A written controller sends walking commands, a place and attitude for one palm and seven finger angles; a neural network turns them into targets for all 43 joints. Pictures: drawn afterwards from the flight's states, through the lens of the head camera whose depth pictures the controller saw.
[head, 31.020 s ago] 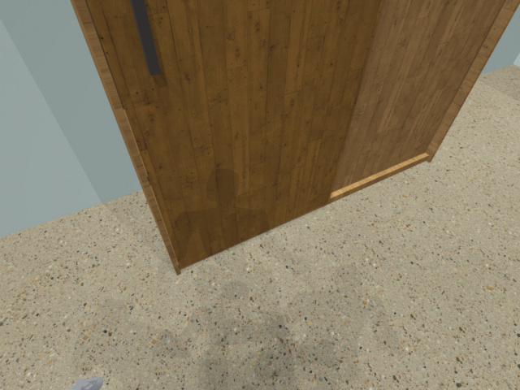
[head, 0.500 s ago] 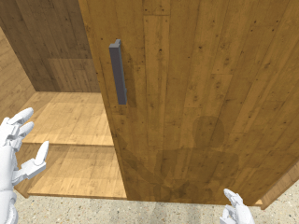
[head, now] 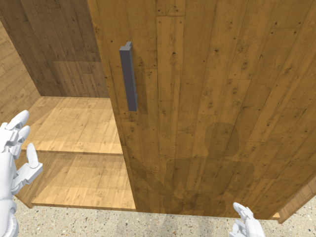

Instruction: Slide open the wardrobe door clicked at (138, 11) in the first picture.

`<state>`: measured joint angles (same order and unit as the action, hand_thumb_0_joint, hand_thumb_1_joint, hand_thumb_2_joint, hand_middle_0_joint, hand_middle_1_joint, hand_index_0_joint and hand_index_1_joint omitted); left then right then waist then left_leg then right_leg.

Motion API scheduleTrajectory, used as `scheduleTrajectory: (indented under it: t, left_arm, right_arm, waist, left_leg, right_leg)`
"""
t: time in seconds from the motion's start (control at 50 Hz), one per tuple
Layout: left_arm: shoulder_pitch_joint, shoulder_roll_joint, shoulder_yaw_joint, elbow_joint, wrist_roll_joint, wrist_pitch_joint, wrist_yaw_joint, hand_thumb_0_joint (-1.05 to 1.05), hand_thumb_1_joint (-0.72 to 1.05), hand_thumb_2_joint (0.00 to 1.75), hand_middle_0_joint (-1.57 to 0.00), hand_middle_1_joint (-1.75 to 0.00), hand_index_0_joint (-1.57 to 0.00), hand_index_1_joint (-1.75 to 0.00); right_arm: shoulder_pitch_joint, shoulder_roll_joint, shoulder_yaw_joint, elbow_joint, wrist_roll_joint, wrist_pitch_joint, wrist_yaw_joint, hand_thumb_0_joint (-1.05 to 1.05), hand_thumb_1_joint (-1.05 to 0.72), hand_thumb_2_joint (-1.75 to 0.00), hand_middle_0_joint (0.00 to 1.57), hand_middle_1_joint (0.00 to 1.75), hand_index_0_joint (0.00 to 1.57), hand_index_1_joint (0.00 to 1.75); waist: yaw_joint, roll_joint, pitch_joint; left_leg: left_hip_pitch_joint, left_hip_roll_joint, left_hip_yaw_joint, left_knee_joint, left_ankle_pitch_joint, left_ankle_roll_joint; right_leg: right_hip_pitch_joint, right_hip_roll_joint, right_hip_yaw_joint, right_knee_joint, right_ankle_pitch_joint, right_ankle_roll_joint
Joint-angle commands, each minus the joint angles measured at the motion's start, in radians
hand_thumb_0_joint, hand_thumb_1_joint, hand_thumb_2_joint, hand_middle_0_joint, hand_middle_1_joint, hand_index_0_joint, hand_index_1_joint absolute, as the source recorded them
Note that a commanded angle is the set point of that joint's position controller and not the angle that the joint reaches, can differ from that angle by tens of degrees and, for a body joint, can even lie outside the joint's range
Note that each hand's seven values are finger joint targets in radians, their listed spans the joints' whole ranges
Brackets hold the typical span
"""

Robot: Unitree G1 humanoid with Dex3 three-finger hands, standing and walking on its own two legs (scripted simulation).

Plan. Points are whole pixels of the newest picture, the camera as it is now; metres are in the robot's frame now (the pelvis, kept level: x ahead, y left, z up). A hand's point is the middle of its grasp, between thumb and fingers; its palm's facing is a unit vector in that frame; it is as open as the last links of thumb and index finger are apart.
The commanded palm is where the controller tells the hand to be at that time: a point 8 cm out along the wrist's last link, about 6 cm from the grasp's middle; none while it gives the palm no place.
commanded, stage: step back with the hand held close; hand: left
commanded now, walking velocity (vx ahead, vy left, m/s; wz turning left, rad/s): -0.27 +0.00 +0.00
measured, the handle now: (131, 77) +0.43 +0.13 +0.22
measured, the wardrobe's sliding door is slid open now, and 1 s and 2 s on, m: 0.68 0.68 0.68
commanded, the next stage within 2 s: stop stepping back and stand still in 1.04 s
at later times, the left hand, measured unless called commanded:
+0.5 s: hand (16, 188) +0.14 +0.28 +0.16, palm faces +0.44 -0.76 -0.48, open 7.4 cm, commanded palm +0.09 +0.31 +0.17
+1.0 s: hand out of the picture +0.09 +0.30 +0.15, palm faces +0.48 -0.76 -0.44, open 7.4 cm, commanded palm +0.01 +0.32 +0.17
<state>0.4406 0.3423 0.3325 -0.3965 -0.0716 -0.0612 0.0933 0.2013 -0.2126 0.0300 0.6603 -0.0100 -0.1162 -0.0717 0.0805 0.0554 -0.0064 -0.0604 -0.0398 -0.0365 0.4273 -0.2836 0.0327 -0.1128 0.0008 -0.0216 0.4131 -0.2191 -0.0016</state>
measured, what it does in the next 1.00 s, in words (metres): walks backwards: right foot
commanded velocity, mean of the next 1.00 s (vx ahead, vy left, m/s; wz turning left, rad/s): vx -0.30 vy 0.00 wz -0.02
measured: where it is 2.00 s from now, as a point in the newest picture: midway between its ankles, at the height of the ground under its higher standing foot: outside the picture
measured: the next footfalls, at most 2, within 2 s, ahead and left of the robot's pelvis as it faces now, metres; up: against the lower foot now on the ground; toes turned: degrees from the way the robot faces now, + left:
right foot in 0.82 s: -0.05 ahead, -0.12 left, +0.00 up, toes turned +6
right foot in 1.24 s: -0.18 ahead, -0.12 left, +0.00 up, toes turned +9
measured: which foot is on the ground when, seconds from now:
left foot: down 0.00-1.00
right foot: down 0.00-0.74, up 0.76-0.80, down 0.82-1.00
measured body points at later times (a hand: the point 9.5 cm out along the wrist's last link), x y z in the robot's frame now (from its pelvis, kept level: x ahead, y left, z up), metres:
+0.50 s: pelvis -0.05 +0.01 -0.01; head -0.06 +0.01 +0.44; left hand +0.11 +0.32 +0.19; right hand +0.12 -0.24 -0.08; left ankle -0.03 +0.10 -0.74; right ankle +0.01 -0.12 -0.74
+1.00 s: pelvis -0.12 +0.02 -0.02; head -0.09 +0.05 +0.43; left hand +0.06 +0.34 +0.18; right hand +0.06 -0.21 -0.09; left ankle -0.03 +0.10 -0.74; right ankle -0.09 -0.12 -0.74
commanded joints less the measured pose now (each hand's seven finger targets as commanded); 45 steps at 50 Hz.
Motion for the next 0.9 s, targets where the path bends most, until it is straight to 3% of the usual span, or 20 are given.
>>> scheduleTrajectory:
  t: [0.0,0.02,0.04,0.1,0.16,0.26,0.28,0.4,0.5,0.54,0.6,0.64,0.66,0.72,0.76,0.78,0.8,0.84,0.86,0.88]
  left_arm:
    - [-0.299,0.347,0.275,-0.264,0.005,-0.123,0.032,0.0,0.9,0.9,-0.2,-0.3,-0.2,-0.3]
    - [-0.174,0.248,0.205,-0.16,0.002,-0.132,0.025,0.0,0.9,0.9,-0.2,-0.3,-0.2,-0.3]
    - [-0.115,0.207,0.161,-0.148,0.01,-0.133,0.019,0.0,0.9,0.9,-0.2,-0.3,-0.2,-0.3]
    - [-0.033,0.184,0.14,-0.176,0.016,-0.151,0.018,0.0,0.9,0.9,-0.2,-0.3,-0.2,-0.3]
    - [0.039,0.203,0.159,-0.231,0.017,-0.159,0.026,0.0,0.9,0.9,-0.2,-0.3,-0.2,-0.3]
    - [0.099,0.278,0.248,-0.293,0.012,-0.166,0.044,0.0,0.9,0.9,-0.2,-0.3,-0.2,-0.3]
    - [0.103,0.255,0.23,-0.282,0.009,-0.166,0.044,0.0,0.9,0.9,-0.2,-0.3,-0.2,-0.3]
    - [0.053,0.243,0.215,-0.263,0.024,-0.183,0.052,0.0,0.9,0.9,-0.2,-0.3,-0.2,-0.3]
    - [0.006,0.218,0.187,-0.222,0.049,-0.195,0.054,0.0,0.9,0.9,-0.2,-0.3,-0.2,-0.3]
    - [-0.013,0.215,0.181,-0.225,0.059,-0.203,0.058,0.0,0.9,0.9,-0.2,-0.3,-0.2,-0.3]
    - [-0.051,0.228,0.177,-0.269,0.063,-0.22,0.068,0.0,0.9,0.9,-0.2,-0.3,-0.2,-0.3]
    - [-0.043,0.237,0.185,-0.292,0.061,-0.232,0.077,0.0,0.9,0.9,-0.2,-0.3,-0.2,-0.3]
    - [-0.037,0.271,0.215,-0.315,0.063,-0.238,0.082,0.0,0.9,0.9,-0.2,-0.3,-0.2,-0.3]
    - [-0.01,0.262,0.242,-0.355,0.072,-0.256,0.082,0.0,0.9,0.9,-0.2,-0.3,-0.2,-0.3]
    - [0.009,0.279,0.273,-0.345,0.082,-0.264,0.075,0.0,0.9,0.9,-0.2,-0.3,-0.2,-0.3]
    - [0.005,0.251,0.258,-0.332,0.083,-0.264,0.07,0.0,0.9,0.9,-0.2,-0.3,-0.2,-0.3]
    - [-0.012,0.254,0.26,-0.318,0.09,-0.265,0.066,0.0,0.9,0.9,-0.2,-0.3,-0.2,-0.3]
    - [0.005,0.236,0.257,-0.251,0.092,-0.276,0.055,0.0,0.9,0.9,-0.2,-0.3,-0.2,-0.3]
    - [0.013,0.246,0.253,-0.232,0.081,-0.274,0.054,0.0,0.9,0.9,-0.2,-0.3,-0.2,-0.3]
    - [-0.009,0.231,0.22,-0.242,0.063,-0.278,0.049,0.0,0.9,0.9,-0.2,-0.3,-0.2,-0.3]
  right_arm:
    - [-0.14,-0.149,-0.046,-0.21,0.012,-0.039,-0.011,0.0,-0.9,-0.9,0.2,0.3,0.2,0.3]
    - [-0.132,-0.133,-0.048,-0.187,0.008,-0.026,-0.013,0.0,-0.9,-0.9,0.2,0.3,0.2,0.3]
    - [-0.136,-0.137,-0.051,-0.192,0.004,-0.018,-0.01,0.0,-0.9,-0.9,0.2,0.3,0.2,0.3]
    - [-0.126,-0.144,-0.06,-0.209,0.0,0.0,-0.007,0.0,-0.9,-0.9,0.2,0.3,0.2,0.3]
    - [-0.118,-0.149,-0.07,-0.226,0.002,0.013,-0.007,0.0,-0.9,-0.9,0.2,0.3,0.2,0.3]
    - [-0.113,-0.145,-0.087,-0.257,0.011,0.042,-0.016,0.0,-0.9,-0.9,0.2,0.3,0.2,0.3]
    - [-0.11,-0.139,-0.086,-0.262,0.014,0.047,-0.019,0.0,-0.9,-0.9,0.2,0.3,0.2,0.3]
    - [-0.102,-0.155,-0.089,-0.266,0.015,0.039,-0.03,0.0,-0.9,-0.9,0.2,0.3,0.2,0.3]
    - [-0.092,-0.165,-0.091,-0.264,0.016,0.021,-0.026,0.0,-0.9,-0.9,0.2,0.3,0.2,0.3]
    - [-0.081,-0.166,-0.094,-0.261,0.014,0.014,-0.023,0.0,-0.9,-0.9,0.2,0.3,0.2,0.3]
    - [-0.066,-0.164,-0.09,-0.256,0.009,0.003,-0.018,0.0,-0.9,-0.9,0.2,0.3,0.2,0.3]
    - [-0.051,-0.16,-0.086,-0.249,0.006,-0.005,-0.018,0.0,-0.9,-0.9,0.2,0.3,0.2,0.3]
    - [-0.058,-0.166,-0.087,-0.248,0.002,-0.008,-0.021,0.0,-0.9,-0.9,0.2,0.3,0.2,0.3]
    - [-0.065,-0.167,-0.086,-0.26,0.002,-0.031,-0.026,0.0,-0.9,-0.9,0.2,0.3,0.2,0.3]
    - [-0.06,-0.163,-0.093,-0.26,-0.001,-0.045,-0.025,0.0,-0.9,-0.9,0.2,0.3,0.2,0.3]
    - [-0.059,-0.16,-0.096,-0.257,-0.006,-0.048,-0.024,0.0,-0.9,-0.9,0.2,0.3,0.2,0.3]
    - [-0.068,-0.163,-0.097,-0.255,-0.007,-0.05,-0.023,0.0,-0.9,-0.9,0.2,0.3,0.2,0.3]
    - [-0.057,-0.163,-0.1,-0.242,-0.008,-0.054,-0.018,0.0,-0.9,-0.9,0.2,0.3,0.2,0.3]
    - [-0.038,-0.158,-0.106,-0.229,-0.007,-0.056,-0.013,0.0,-0.9,-0.9,0.2,0.3,0.2,0.3]
    - [-0.053,-0.144,-0.102,-0.22,-0.006,-0.059,-0.007,0.0,-0.9,-0.9,0.2,0.3,0.2,0.3]
  waist:
    - [-0.039,0.004,0.019]
    - [-0.046,-0.052,0.015]
    - [-0.047,-0.067,0.012]
    - [-0.052,-0.012,-0.084]
    - [-0.051,0.015,-0.171]
    - [-0.053,-0.047,-0.228]
    - [-0.057,-0.051,-0.208]
    - [-0.061,0.006,-0.122]
    - [-0.068,-0.024,-0.049]
    - [-0.072,-0.055,-0.023]
    - [-0.082,-0.07,-0.023]
    - [-0.087,-0.055,-0.041]
    - [-0.086,-0.006,-0.056]
    - [-0.071,0.153,-0.114]
    - [-0.06,0.187,-0.134]
    - [-0.063,0.181,-0.111]
    - [-0.063,0.136,-0.07]
    - [-0.069,0.056,-0.004]
    - [-0.08,-0.039,-0.004]
    - [-0.085,-0.093,-0.029]
  left_leg:
    - [-0.203,0.065,-0.034,-0.068,0.155,0.006]
    - [-0.193,0.055,-0.047,-0.046,0.144,0.008]
    - [-0.177,0.054,-0.049,-0.029,0.177,0.009]
    - [-0.157,0.065,-0.041,-0.001,0.304,0.002]
    - [-0.157,0.078,-0.044,0.006,0.404,-0.004]
    - [-0.216,0.087,-0.05,0.023,0.406,-0.004]
    - [-0.235,0.089,-0.053,0.018,0.381,-0.003]
    - [-0.4,0.121,-0.1,-0.056,0.134,0.034]
    - [-0.579,0.116,-0.112,-0.067,-0.234,0.063]
    - [-0.589,0.096,-0.105,-0.014,-0.308,0.066]
    - [-0.498,0.081,-0.097,0.063,-0.298,0.053]
    - [-0.433,0.081,-0.103,0.075,-0.272,0.047]
    - [-0.437,0.094,-0.115,0.036,-0.267,0.049]
    - [-0.653,0.201,-0.243,-0.181,-0.342,0.092]
    - [-0.741,0.25,-0.284,-0.226,-0.388,0.113]
    - [-0.769,0.254,-0.274,-0.209,-0.382,0.121]
    - [-0.823,0.25,-0.264,-0.183,-0.408,0.128]
    - [-0.841,0.199,-0.216,-0.097,-0.391,0.112]
    - [-0.708,0.146,-0.172,-0.013,-0.25,0.074]
    - [-0.54,0.105,-0.119,0.076,-0.089,0.033]
  right_leg:
    - [-0.006,-0.05,0.065,-0.086,0.147,-0.012]
    - [-0.038,-0.075,0.074,-0.101,0.129,-0.019]
    - [-0.063,-0.082,0.088,-0.108,0.139,-0.023]
    - [-0.041,-0.096,0.071,-0.055,0.241,-0.022]
    - [-0.004,-0.089,0.051,0.004,0.32,-0.015]
    - [0.025,-0.094,0.058,0.064,0.387,-0.011]
    - [0.014,-0.095,0.062,0.065,0.364,-0.01]
    - [0.013,-0.055,0.063,0.091,0.175,0.009]
    - [0.015,-0.07,0.113,0.074,-0.007,0.001]
    - [-0.047,-0.088,0.15,0.015,-0.14,-0.01]
    - [-0.186,-0.121,0.167,-0.047,-0.279,-0.03]
    - [-0.249,-0.122,0.142,-0.041,-0.287,-0.033]
    - [-0.233,-0.104,0.124,-0.011,-0.259,-0.028]
    - [0.06,0.013,0.039,0.283,-0.006,0.014]
    - [0.158,0.045,0.036,0.383,0.029,0.024]
    - [0.166,0.044,0.047,0.387,0.042,0.022]
    - [0.181,0.045,0.066,0.38,0.044,0.022]
    - [0.141,0.023,0.118,0.275,0.075,0.004]
    - [0.021,-0.023,0.171,0.176,0.152,-0.024]
    - [-0.116,-0.082,0.225,0.092,0.199,-0.048]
